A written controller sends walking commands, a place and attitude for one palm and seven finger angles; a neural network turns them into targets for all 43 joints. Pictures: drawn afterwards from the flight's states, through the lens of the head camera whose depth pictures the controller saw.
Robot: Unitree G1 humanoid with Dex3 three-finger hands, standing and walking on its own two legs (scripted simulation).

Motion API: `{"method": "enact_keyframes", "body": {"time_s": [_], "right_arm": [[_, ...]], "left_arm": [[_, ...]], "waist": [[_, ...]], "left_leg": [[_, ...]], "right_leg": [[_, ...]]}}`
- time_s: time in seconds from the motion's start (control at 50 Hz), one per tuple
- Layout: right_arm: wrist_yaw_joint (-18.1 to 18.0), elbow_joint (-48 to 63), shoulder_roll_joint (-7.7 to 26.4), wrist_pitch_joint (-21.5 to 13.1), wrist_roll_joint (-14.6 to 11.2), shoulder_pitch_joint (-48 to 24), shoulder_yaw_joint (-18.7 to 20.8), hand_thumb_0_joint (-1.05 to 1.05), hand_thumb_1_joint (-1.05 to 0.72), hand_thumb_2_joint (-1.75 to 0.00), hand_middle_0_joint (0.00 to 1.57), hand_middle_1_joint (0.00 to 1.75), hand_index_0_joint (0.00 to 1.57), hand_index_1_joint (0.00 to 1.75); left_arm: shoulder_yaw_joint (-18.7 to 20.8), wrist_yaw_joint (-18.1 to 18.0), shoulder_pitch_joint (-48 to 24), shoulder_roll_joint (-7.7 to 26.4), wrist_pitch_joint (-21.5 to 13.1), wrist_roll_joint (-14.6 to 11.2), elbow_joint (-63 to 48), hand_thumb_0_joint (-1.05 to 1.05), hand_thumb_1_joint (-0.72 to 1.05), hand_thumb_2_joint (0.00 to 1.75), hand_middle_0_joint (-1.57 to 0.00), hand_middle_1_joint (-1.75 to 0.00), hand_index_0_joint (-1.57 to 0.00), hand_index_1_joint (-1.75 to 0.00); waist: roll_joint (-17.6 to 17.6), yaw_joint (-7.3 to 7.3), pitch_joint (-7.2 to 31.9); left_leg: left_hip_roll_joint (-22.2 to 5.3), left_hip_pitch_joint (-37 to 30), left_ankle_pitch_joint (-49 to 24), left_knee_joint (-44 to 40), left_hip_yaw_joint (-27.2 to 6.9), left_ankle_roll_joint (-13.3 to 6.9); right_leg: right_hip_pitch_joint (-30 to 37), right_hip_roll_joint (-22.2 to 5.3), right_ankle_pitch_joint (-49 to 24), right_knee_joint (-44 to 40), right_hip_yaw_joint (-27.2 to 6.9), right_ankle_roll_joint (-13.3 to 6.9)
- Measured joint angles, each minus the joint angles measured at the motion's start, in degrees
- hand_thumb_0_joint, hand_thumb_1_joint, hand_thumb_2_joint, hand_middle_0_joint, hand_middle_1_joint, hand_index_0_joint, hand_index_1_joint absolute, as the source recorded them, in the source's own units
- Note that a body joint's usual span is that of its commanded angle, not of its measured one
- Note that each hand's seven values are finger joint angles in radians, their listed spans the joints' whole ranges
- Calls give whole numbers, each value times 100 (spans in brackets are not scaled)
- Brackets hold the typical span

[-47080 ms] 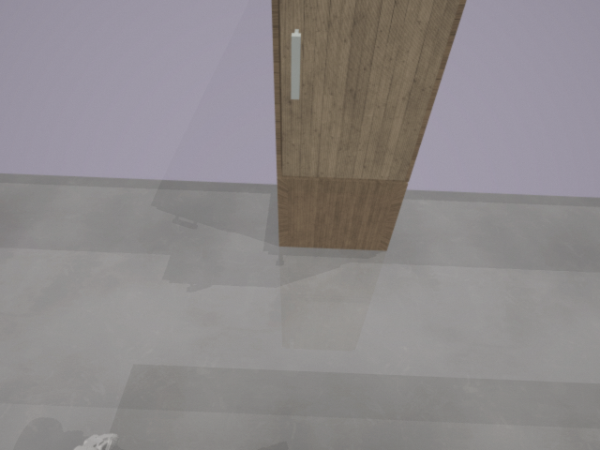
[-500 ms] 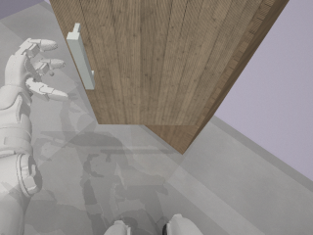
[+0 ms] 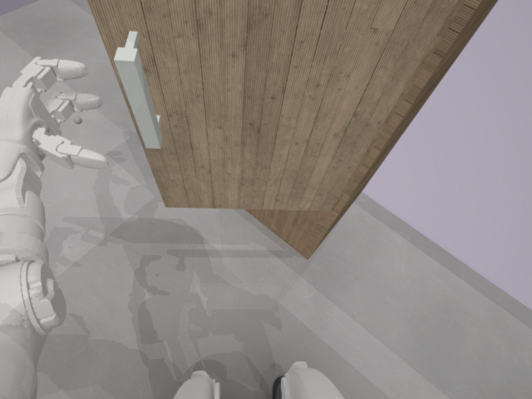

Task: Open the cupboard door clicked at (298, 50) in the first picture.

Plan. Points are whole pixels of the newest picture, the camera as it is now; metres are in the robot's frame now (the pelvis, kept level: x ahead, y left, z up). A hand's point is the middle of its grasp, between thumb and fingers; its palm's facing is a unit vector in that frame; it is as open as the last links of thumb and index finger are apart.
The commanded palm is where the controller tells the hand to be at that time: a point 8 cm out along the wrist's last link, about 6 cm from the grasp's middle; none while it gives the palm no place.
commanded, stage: move the hooked fingers beside the handle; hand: left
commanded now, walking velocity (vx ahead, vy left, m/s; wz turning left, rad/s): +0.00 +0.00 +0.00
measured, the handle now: (144, 95) +0.53 +0.15 +0.10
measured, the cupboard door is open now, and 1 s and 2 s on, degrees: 41 41 41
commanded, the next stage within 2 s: slide the fingers in behind the handle in 0.36 s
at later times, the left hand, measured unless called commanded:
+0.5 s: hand (82, 121) +0.48 +0.23 +0.10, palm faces -0.02 -1.00 +0.00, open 14.0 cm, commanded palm +0.46 +0.27 +0.10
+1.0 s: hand (110, 126) +0.47 +0.19 +0.11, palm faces -0.06 -1.00 +0.00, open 14.0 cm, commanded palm +0.45 +0.23 +0.10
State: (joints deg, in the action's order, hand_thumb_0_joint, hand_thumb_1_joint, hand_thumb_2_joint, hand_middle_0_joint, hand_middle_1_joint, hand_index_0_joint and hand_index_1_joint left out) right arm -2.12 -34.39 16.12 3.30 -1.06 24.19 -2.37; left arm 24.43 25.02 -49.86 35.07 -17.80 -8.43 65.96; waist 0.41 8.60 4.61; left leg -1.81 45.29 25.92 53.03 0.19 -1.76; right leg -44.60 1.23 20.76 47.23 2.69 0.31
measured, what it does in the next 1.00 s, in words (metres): stands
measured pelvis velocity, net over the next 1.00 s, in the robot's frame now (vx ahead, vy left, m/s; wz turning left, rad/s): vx -0.01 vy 0.00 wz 0.01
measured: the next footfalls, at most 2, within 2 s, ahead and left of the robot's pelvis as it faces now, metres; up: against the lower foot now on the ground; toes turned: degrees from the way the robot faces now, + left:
none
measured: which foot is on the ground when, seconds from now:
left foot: down 0.00-1.00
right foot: down 0.00-1.00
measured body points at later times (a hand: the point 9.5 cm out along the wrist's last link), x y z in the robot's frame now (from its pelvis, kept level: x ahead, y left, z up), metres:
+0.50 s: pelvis +0.00 +0.00 +0.00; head +0.10 +0.02 +0.44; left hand +0.48 +0.28 +0.10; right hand +0.02 -0.26 -0.11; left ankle -0.01 +0.09 -0.69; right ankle +0.01 -0.13 -0.69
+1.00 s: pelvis -0.01 +0.00 +0.00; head +0.08 +0.02 +0.44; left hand +0.46 +0.24 +0.11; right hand +0.02 -0.27 -0.11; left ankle -0.01 +0.09 -0.69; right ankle +0.01 -0.13 -0.69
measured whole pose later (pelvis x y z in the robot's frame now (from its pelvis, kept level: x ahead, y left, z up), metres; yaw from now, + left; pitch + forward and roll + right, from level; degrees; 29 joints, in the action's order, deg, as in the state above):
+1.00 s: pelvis -0.01 +0.00 +0.00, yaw +0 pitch +16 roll -3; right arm -0.9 -34.3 15.5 2.3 -1.0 22.8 -1.8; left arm 19.1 18.6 -48.0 26.9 -18.9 -8.5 62.3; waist 1.1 7.6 5.3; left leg -1.3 43.6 25.2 53.2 0.3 -1.6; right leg -43.2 0.7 20.6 48.3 2.5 0.2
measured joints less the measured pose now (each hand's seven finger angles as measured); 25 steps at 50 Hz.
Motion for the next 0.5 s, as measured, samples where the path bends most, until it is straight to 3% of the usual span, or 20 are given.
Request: {"method": "enact_keyframes", "body": {"time_s": [0.14,0.3,0.5], "right_arm": [[32,44,-1,-29,22,-150,12,0,-90,-90,21,30,20,30],[94,137,-59,17,33,-159,9,0,-90,-90,21,30,20,30],[52,86,-61,62,-5,-57,-37,0,-90,-90,21,30,20,30]], "left_arm": [[-223,-104,-112,-187,83,8,9,-1,-50,30,-30,-120,-29,-120],[-129,-297,84,-361,6,66,-209,-1,-50,30,-30,-120,-30,-120],[-24,-224,169,-200,-18,30,-97,-1,-50,30,-30,-120,-30,-120]], "waist": [[35,-34,45],[55,-45,68],[43,-29,38]], "left_leg": [[43,24,24,43,-13,-25],[29,-20,40,41,55,-32],[5,-123,18,5,52,-13]], "right_leg": [[-10,-42,33,39,12,29],[-8,-29,41,70,-57,40],[85,-3,19,46,-56,12]]}}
